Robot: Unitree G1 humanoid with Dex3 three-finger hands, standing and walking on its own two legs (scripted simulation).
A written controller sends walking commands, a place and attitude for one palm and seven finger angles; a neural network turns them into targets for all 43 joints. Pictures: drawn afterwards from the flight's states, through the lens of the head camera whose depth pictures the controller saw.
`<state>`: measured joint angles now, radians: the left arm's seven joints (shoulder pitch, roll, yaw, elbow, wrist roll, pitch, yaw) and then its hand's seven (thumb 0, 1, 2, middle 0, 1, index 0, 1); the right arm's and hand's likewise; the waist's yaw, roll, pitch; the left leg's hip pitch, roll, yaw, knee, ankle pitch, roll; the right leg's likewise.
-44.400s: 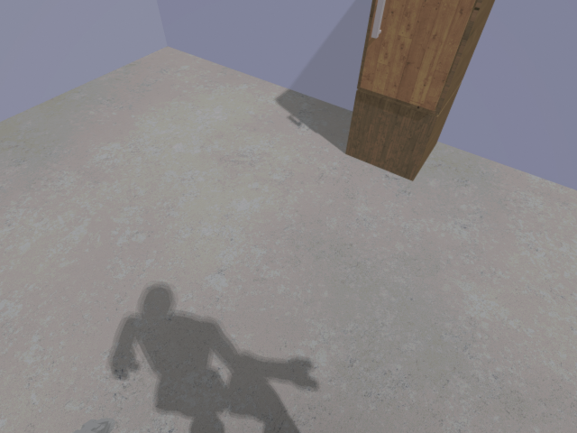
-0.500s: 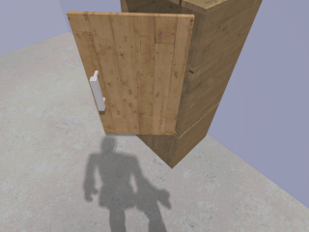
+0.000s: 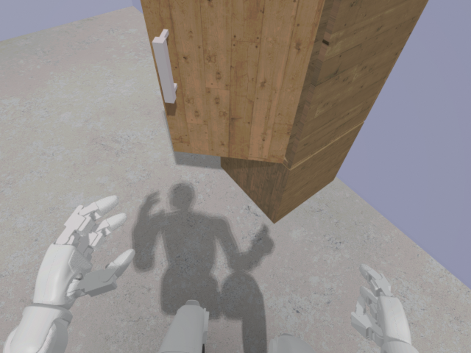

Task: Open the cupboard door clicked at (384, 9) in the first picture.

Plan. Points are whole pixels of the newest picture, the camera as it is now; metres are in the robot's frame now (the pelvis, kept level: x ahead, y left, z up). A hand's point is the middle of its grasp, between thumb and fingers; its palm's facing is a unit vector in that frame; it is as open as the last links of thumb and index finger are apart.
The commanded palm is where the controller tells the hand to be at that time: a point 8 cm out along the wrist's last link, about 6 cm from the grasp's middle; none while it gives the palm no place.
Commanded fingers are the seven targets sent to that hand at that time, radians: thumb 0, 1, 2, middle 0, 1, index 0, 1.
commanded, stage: raise the hand with hooked fingers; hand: left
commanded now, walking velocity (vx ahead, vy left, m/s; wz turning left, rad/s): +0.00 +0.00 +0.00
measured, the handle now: (167, 67) +0.67 +0.23 +0.09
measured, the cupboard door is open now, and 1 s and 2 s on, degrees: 45 45 45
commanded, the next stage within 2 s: move the hooked fingers beside the handle in 1.54 s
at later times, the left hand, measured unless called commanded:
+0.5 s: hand (85, 229) +0.27 +0.26 +0.07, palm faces -0.03 -1.00 -0.05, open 12.4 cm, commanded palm +0.25 +0.32 +0.08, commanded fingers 0.00 -0.36 0.36 -0.29 -1.11 -0.29 -1.11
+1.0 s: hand (53, 205) +0.29 +0.31 +0.10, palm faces -0.02 -1.00 -0.05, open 14.0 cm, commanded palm +0.27 +0.36 +0.10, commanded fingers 0.00 -0.50 0.30 -0.30 -1.20 -0.30 -1.20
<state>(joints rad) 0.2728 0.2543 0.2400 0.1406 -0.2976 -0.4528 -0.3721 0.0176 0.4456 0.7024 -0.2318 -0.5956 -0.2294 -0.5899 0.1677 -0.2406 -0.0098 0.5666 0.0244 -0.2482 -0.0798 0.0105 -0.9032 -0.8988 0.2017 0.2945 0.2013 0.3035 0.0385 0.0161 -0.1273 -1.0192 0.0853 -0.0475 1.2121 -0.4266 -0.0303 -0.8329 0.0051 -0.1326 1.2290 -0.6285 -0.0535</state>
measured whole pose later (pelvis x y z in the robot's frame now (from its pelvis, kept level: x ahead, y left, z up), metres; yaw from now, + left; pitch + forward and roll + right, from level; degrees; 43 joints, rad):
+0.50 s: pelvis +0.01 +0.04 +0.02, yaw -1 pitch +14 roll -3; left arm 0.19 0.31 0.31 0.20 -0.33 -0.38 -0.40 0.00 -0.13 0.45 -0.27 -0.97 -0.27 -0.96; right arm 0.27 -0.27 -0.01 0.59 0.03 -0.21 -0.07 0.01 -0.90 -0.90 0.20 0.29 0.20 0.30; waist -0.02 0.02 -0.12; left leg -0.95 0.07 0.02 1.10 -0.40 0.02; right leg -0.77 -0.01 -0.08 1.09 -0.56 0.01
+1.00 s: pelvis +0.01 +0.04 +0.04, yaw -1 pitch +12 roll -4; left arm 0.01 0.41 0.41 0.35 -0.35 -0.29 -0.51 -0.01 -0.49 0.30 -0.30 -1.20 -0.30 -1.19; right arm 0.26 -0.26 0.05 0.54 0.03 -0.18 -0.07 0.01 -0.90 -0.90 0.21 0.30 0.21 0.30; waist 0.00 0.02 -0.10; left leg -0.88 0.07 0.00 1.04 -0.37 0.02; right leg -0.69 -0.01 -0.09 1.01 -0.52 0.01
